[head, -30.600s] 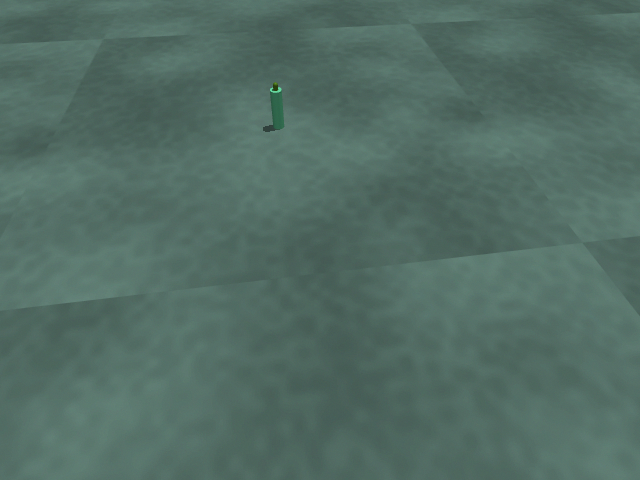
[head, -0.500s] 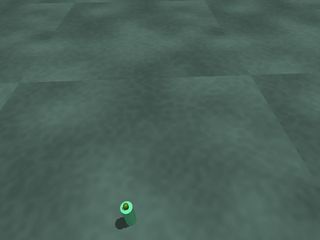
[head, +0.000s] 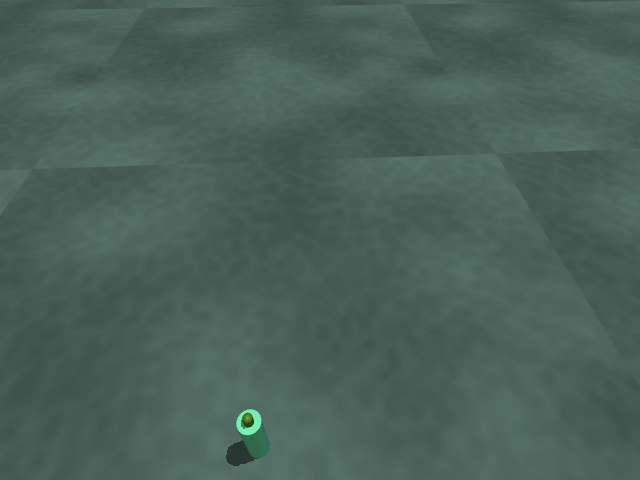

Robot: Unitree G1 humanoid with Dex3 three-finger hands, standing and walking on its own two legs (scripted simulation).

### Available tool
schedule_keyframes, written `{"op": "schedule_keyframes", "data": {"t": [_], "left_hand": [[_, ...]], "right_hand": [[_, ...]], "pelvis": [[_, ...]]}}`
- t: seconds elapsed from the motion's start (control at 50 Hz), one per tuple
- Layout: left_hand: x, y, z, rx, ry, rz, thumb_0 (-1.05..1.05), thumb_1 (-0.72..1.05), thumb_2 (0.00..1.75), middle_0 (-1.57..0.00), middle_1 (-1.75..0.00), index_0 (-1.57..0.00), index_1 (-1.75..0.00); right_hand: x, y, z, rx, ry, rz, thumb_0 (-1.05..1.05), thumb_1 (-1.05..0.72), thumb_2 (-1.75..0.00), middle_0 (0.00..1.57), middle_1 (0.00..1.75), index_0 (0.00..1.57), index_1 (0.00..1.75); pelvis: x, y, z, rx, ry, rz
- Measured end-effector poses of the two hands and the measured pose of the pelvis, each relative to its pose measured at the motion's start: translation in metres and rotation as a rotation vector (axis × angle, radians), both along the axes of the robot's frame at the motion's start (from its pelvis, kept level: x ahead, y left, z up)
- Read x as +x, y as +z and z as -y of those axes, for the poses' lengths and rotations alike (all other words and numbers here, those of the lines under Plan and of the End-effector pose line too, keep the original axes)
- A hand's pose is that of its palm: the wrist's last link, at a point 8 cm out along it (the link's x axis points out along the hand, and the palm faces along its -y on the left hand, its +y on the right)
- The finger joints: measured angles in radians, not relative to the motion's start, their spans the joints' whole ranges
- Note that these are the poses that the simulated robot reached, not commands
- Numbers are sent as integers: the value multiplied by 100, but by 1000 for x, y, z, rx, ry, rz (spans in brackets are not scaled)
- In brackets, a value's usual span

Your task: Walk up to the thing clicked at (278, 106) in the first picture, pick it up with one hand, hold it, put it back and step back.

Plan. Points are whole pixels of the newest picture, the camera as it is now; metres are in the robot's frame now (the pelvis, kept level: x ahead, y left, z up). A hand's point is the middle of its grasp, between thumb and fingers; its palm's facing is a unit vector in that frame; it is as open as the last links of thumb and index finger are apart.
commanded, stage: stand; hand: left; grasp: from the side
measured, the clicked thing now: (253, 433) +0.38 +0.20 -0.65
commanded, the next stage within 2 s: step back in 0.56 s
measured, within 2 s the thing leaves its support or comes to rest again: neither
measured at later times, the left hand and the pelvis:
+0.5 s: hand out of the picture +0.07 +0.25 -0.16, palm faces -0.02 -0.94 -0.34, open 7.4 cm; pelvis +0.01 +0.00 +0.00, yaw +0 degrees
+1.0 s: hand out of the picture +0.10 +0.31 -0.18, palm faces -0.01 -0.93 -0.37, open 7.4 cm; pelvis -0.05 +0.04 -0.02, yaw +2 degrees
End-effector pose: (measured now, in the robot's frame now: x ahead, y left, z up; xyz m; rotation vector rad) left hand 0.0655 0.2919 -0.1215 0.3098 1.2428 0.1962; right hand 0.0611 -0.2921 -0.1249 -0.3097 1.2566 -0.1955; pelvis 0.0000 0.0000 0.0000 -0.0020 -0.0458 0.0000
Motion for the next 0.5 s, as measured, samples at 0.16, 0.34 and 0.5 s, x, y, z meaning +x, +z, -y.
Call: {"op": "schedule_keyframes", "data": {"t": [0.16,0.34,0.5], "left_hand": [[-3,-1,-1,2,7,-22,0,91,89,-20,-30,-20,-30],[-3,-1,0,2,10,-36,0,91,89,-20,-30,-20,-30],[4,0,1,3,10,-23,0,91,89,-20,-30,-20,-30]], "right_hand": [[0,-1,1,2,0,-17,0,-90,-89,20,30,20,30],[5,-1,2,2,4,-23,0,-90,-89,20,30,20,30],[14,-1,3,1,9,-12,0,-90,-89,20,30,20,30]], "pelvis": [[4,0,1,1,2,-6],[8,0,2,2,2,-12],[12,0,3,2,4,-13]]}}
